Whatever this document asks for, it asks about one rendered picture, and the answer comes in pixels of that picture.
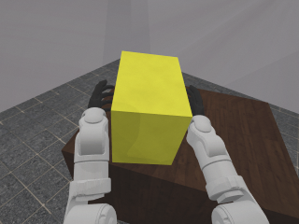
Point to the pedestal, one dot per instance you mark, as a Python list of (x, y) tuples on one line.
[(143, 193)]

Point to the carton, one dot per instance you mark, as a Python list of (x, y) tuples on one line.
[(150, 111)]

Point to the right robot hand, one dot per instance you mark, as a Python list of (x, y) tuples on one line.
[(196, 102)]

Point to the left robot forearm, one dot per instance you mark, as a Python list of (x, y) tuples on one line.
[(91, 156)]

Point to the robot right upper arm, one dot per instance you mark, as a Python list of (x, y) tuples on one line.
[(242, 212)]

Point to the robot left upper arm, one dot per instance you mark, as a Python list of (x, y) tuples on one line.
[(95, 213)]

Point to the right robot forearm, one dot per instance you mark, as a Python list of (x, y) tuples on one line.
[(223, 184)]

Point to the left robot hand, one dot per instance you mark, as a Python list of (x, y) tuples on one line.
[(97, 96)]

